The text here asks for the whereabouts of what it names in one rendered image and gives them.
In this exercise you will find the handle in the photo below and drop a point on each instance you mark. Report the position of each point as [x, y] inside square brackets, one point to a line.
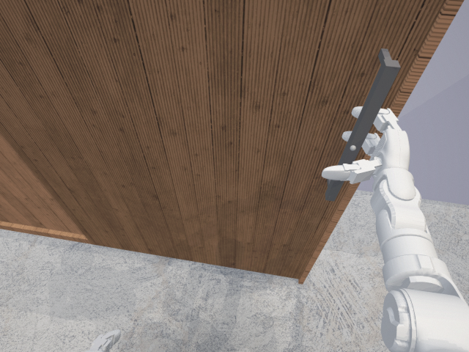
[385, 77]

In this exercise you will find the robot right forearm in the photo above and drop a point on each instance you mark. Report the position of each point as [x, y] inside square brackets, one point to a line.
[409, 255]

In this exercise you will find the robot right upper arm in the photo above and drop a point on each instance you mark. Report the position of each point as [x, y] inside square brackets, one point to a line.
[420, 321]

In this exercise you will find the robot left hand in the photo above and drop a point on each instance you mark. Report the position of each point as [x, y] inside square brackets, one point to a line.
[103, 343]

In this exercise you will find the wardrobe door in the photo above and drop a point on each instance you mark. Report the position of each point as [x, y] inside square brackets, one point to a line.
[24, 199]
[198, 129]

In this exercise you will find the robot right hand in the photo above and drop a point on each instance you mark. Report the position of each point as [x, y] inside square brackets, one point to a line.
[392, 149]

